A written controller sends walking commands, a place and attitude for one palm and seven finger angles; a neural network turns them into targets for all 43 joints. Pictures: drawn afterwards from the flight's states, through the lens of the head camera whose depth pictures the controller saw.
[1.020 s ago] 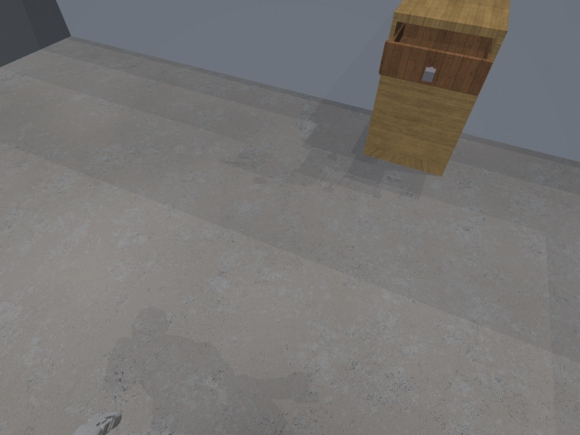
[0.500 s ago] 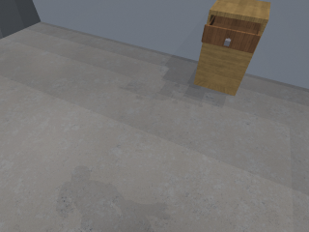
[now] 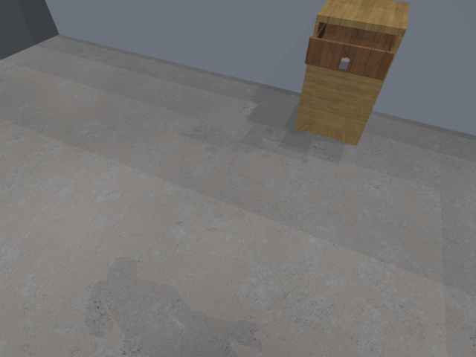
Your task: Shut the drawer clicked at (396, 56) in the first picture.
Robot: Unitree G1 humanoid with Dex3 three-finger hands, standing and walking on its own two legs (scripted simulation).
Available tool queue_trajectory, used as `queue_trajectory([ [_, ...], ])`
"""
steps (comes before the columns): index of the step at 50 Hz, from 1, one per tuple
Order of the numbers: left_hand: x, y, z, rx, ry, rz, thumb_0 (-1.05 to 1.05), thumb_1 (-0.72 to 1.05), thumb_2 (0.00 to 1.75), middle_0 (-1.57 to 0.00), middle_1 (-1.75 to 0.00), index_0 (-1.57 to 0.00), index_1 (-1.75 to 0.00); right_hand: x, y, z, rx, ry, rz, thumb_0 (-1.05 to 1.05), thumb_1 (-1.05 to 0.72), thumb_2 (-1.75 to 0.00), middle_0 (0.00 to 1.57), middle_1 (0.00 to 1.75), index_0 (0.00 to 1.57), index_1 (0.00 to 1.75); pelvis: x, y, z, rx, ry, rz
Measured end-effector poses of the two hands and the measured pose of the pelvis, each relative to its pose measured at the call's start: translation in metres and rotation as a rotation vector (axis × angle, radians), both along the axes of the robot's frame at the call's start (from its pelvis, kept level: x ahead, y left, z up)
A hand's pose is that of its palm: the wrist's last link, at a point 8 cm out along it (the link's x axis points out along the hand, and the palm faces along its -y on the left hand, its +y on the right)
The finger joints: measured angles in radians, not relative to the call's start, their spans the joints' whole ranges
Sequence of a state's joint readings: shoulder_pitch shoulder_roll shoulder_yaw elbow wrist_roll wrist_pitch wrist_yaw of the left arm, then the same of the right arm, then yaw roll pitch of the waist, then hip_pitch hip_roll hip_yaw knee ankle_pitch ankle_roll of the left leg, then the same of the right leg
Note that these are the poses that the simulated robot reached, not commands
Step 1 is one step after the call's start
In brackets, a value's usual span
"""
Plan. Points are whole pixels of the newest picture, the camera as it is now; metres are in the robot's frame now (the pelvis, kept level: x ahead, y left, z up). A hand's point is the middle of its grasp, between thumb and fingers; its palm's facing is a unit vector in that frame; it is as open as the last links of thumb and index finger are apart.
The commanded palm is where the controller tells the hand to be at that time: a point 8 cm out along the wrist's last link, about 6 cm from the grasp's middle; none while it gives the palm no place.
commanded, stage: stand and wait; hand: left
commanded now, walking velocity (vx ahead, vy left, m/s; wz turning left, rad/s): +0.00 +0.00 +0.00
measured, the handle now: (345, 62) +1.39 -0.44 -0.14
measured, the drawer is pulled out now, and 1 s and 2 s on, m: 0.22 0.22 0.22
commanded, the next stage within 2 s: look at it before walking up in 0.10 s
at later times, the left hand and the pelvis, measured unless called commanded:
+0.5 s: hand out of the picture +0.09 +0.25 -0.16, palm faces -0.03 -0.94 -0.33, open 7.3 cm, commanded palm none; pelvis +0.01 +0.00 +0.00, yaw +0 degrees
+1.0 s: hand out of the picture +0.09 +0.23 -0.17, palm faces -0.06 -0.96 -0.29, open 7.3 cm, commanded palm none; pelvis +0.04 +0.00 +0.00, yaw -3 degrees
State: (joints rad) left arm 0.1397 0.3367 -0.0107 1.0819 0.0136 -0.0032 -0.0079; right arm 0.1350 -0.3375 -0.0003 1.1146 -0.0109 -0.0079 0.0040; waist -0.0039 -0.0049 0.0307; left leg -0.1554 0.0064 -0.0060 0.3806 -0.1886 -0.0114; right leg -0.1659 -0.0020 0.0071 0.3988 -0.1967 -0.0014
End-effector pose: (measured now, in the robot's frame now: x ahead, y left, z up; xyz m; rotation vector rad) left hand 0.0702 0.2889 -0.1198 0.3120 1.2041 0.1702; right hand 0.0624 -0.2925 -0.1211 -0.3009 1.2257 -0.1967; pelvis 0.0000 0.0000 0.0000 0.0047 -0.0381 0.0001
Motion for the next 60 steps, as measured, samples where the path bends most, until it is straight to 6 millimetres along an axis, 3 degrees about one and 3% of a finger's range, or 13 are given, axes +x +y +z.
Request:
queue_trajectory([
  [11,-0.002,0.001,-0.003,-0.004,0.025,0.005,0.00,0.91,0.90,-0.21,-0.30,-0.21,-0.30,0.003,0.001,0.000,-0.003,0.016,0.003,0.01,-0.91,-0.89,0.20,0.30,0.20,0.30,0.003,0.001,0.000,-0.001,0.011,0.001],
  [31,0.017,0.006,0.001,0.007,0.003,0.007,0.00,0.91,0.90,-0.21,-0.30,-0.21,-0.30,0.039,0.004,0.004,-0.003,-0.033,0.027,0.01,-0.91,-0.89,0.20,0.30,0.20,0.30,0.017,0.002,0.001,0.000,0.013,0.004],
  [43,0.022,0.004,0.002,0.008,0.012,0.007,0.00,0.91,0.90,-0.21,-0.30,-0.21,-0.30,0.044,0.002,0.004,-0.006,-0.025,0.029,0.01,-0.91,-0.89,0.20,0.30,0.20,0.30,0.022,0.001,0.002,0.000,0.018,0.002],
  [49,0.015,-0.009,-0.011,-0.027,0.065,0.008,0.00,0.91,0.90,-0.20,-0.30,-0.20,-0.30,0.034,0.012,-0.006,0.021,-0.013,-0.012,0.01,-0.91,-0.89,0.20,0.30,0.20,0.30,0.034,0.001,-0.003,-0.001,0.021,-0.043],
  [54,0.014,-0.032,-0.024,-0.071,0.145,-0.018,0.00,0.91,0.90,-0.20,-0.30,-0.20,-0.30,0.013,0.020,-0.021,0.071,0.007,-0.103,0.01,-0.91,-0.89,0.20,0.30,0.20,0.30,0.052,-0.007,-0.011,0.018,0.028,-0.110],
  [57,0.030,-0.051,-0.024,-0.083,0.177,-0.049,0.00,0.91,0.90,-0.20,-0.30,-0.20,-0.30,-0.007,0.017,-0.030,0.099,0.046,-0.170,0.01,-0.91,-0.89,0.20,0.30,0.20,0.30,0.065,-0.018,-0.013,0.025,0.028,-0.146],
  [60,0.058,-0.075,-0.026,-0.090,0.152,-0.082,0.01,0.91,0.90,-0.20,-0.30,-0.20,-0.30,-0.026,0.009,-0.044,0.122,0.121,-0.220,0.01,-0.91,-0.89,0.20,0.30,0.21,0.30,0.080,-0.033,-0.020,0.019,0.026,-0.175],
])
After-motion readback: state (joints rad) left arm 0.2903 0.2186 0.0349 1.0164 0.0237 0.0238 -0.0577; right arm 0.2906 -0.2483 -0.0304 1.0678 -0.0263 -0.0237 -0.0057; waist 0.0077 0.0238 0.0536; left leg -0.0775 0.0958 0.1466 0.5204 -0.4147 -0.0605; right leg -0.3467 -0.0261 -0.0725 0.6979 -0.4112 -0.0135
